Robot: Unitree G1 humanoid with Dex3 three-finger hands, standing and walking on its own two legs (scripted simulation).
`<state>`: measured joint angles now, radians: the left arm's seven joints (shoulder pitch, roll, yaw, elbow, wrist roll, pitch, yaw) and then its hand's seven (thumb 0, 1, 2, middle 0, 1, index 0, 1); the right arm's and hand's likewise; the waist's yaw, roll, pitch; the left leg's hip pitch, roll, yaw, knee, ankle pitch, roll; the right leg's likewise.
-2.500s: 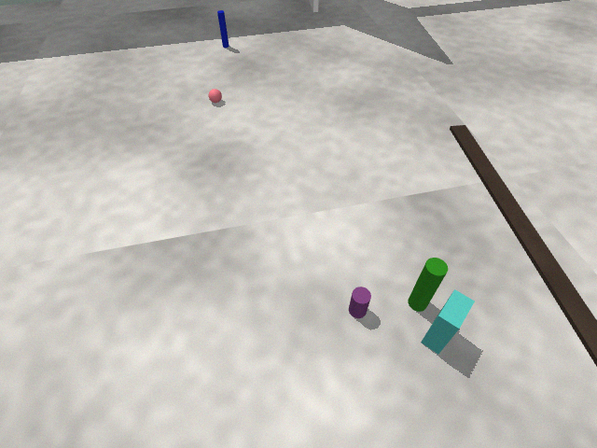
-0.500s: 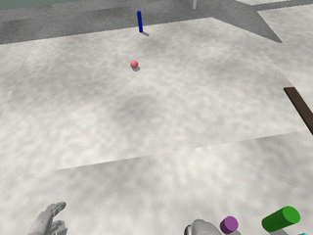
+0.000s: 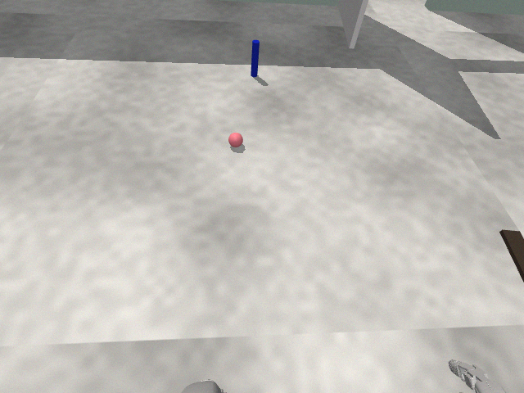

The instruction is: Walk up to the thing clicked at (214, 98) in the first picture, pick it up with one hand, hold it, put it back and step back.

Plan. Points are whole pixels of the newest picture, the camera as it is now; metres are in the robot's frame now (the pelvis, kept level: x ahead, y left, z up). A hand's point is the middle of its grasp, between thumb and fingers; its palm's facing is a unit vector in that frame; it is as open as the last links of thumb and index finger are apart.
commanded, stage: walk up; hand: left
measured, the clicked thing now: (235, 139) +1.41 +0.14 -0.72
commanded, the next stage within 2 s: none
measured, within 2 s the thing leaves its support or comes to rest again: neither
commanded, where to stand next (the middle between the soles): +1.06 -0.09 m, yaw +0 degrees
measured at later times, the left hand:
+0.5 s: hand (176, 242) +0.40 +0.19 -0.11, palm faces -0.07 -0.92 -0.38, open 7.4 cm
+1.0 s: hand (168, 225) +0.47 +0.23 -0.16, palm faces -0.01 -0.94 -0.33, open 7.4 cm
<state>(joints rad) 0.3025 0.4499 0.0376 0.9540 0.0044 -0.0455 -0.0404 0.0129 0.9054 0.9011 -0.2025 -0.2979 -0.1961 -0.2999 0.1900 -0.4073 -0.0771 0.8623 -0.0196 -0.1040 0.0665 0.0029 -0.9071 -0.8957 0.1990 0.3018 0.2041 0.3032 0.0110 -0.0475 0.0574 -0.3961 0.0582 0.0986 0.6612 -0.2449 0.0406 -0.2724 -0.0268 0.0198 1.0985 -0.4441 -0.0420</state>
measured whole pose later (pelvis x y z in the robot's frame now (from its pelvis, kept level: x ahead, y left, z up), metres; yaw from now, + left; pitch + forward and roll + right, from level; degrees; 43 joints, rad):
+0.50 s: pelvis +0.25 -0.07 +0.00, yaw -2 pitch -3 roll +2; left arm 0.14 0.38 0.05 0.86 0.00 -0.08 -0.07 0.01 0.90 0.90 -0.20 -0.30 -0.20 -0.30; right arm 0.33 -0.42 -0.04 0.92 0.00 -0.06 0.03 0.01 -0.91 -0.90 0.20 0.30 0.20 0.30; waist -0.02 0.02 0.10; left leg -0.24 0.04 0.03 1.10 -0.45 0.03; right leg -0.36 -0.03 -0.08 0.62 -0.21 -0.06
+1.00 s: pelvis +0.46 -0.04 +0.00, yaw +0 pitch -3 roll -1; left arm 0.36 0.41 0.04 0.91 0.01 -0.03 -0.03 0.01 0.90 0.90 -0.20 -0.30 -0.20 -0.30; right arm 0.20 -0.39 -0.06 0.84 -0.03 -0.08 0.06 0.01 -0.91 -0.90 0.20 0.30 0.20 0.30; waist 0.03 -0.03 0.10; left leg -0.38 0.03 0.08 0.62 -0.19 0.06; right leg -0.20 0.00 -0.05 0.96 -0.50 -0.04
